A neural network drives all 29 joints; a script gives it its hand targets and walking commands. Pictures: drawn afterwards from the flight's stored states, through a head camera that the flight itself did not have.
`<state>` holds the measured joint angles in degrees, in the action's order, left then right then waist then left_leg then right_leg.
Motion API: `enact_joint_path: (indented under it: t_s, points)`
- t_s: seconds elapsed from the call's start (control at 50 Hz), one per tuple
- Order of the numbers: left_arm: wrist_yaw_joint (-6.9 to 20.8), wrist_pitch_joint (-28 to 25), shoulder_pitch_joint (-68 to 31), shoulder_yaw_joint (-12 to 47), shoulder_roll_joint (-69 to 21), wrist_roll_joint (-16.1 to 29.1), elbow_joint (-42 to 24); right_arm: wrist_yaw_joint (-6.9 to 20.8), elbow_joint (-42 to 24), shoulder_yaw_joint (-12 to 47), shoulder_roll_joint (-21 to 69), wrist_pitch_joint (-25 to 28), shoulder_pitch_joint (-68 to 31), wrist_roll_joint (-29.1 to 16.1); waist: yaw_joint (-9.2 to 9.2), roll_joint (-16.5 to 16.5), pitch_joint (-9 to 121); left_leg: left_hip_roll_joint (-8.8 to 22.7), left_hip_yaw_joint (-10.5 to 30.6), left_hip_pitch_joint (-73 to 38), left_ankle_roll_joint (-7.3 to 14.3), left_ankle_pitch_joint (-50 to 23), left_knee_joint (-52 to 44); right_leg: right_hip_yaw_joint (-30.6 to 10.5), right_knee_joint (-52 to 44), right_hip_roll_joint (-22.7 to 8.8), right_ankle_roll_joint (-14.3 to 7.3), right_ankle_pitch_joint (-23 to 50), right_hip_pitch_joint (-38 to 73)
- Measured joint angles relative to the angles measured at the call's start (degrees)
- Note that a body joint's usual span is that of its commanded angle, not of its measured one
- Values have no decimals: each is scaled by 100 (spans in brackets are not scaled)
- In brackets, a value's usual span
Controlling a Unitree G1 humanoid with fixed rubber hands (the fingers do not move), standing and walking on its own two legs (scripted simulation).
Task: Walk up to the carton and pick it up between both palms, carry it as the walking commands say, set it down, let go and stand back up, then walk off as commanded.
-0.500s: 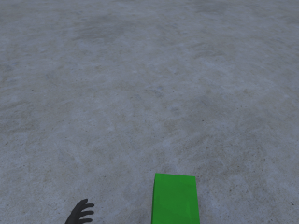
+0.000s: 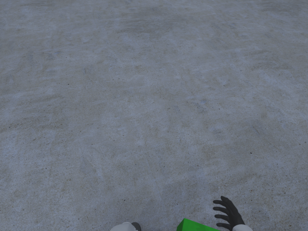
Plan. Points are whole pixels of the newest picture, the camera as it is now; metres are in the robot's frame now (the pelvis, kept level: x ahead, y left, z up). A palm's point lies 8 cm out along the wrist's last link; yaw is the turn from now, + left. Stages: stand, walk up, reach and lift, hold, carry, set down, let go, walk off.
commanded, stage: walk off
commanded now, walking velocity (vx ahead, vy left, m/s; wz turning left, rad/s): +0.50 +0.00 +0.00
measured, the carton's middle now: out of the picture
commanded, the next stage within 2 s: stand in 1.78 s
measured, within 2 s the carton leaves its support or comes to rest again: rests again in 1.34 s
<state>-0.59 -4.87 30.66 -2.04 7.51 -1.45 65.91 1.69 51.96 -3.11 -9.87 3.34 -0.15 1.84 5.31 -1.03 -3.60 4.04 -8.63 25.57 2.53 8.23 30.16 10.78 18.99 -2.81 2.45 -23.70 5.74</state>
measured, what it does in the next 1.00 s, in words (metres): walks ahead: right foot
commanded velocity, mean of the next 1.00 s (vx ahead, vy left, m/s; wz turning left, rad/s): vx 0.50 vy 0.00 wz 0.00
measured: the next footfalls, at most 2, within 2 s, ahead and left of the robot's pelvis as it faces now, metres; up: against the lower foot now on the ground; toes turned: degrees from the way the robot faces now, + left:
right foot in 0.70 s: +0.38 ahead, -0.14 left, +0.00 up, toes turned -10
left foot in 1.24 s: +0.68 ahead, +0.07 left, +0.00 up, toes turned +9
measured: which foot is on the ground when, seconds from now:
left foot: down 0.00-0.70, up 0.72-1.00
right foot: down 0.00-0.02, up 0.04-0.68, down 0.70-1.00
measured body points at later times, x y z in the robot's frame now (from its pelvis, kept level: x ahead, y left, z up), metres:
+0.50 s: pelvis +0.17 +0.02 +0.03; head +0.17 +0.04 +0.48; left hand +0.34 +0.22 -0.11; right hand +0.03 -0.17 -0.11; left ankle +0.12 +0.10 -0.73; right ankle +0.26 -0.14 -0.67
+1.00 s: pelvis +0.39 -0.06 +0.02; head +0.42 -0.08 +0.47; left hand +0.29 +0.16 -0.12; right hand +0.52 -0.30 -0.12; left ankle +0.49 +0.10 -0.66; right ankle +0.34 -0.13 -0.73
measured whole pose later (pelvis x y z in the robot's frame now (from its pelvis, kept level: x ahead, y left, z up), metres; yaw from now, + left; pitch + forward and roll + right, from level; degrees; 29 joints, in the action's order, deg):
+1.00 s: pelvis +0.39 -0.06 +0.02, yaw +1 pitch +0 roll +0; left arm -0.4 -5.5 28.4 -2.2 8.2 -1.1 64.1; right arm 2.0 55.1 -4.2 -11.7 1.6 7.4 1.6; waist 2.8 -1.8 -1.8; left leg 8.9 -4.0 35.8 -1.7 6.1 54.0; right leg 11.0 15.3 0.9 -3.4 -14.0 -2.0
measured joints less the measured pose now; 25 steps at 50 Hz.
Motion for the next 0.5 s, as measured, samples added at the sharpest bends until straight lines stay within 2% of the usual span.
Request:
enact_joint_path:
  t_s: [0.02,0.08,0.1,0.14,0.3,0.42,0.5]
  points:
    - [-12,42,-69,-6,-26,9,21,-43,29,-3,13,83,14,35,-40,-6,3,3,-53,-59,73,-245,-15,12,589,-81,-65,3,-141]
    - [-5,90,-562,-52,-4,124,-171,-101,249,-33,-80,209,438,46,-201,-106,-20,18,-130,-280,192,48,20,-491,3427,-6,-257,-189,-1131]
    - [-1,73,-756,-82,50,147,-264,-102,374,-39,-119,225,657,52,-273,-109,-6,-8,-147,-431,206,76,-151,-605,4022,20,-311,-50,-1426]
    - [24,67,-1180,-151,201,135,-447,-138,646,-33,-172,244,1140,44,-420,-78,28,-81,-160,-729,205,6,-519,-736,4603,5,-356,275,-1957]
    - [196,378,-2474,-198,478,-35,-930,-233,1433,121,28,278,2858,-139,-847,190,222,-408,-175,-1661,230,78,-1289,-845,4123,-362,-98,1233,-3406]
    - [245,451,-2773,-69,282,15,-1030,-234,1374,185,309,265,3258,-107,-1033,257,358,-491,-109,-2210,155,98,-1819,-681,3361,-476,73,1784,-3782]
    - [237,437,-2848,-35,194,53,-1066,-253,1260,178,437,258,3275,-75,-1086,276,375,-452,-62,-2530,44,237,-1994,-593,2693,-447,92,1855,-3684]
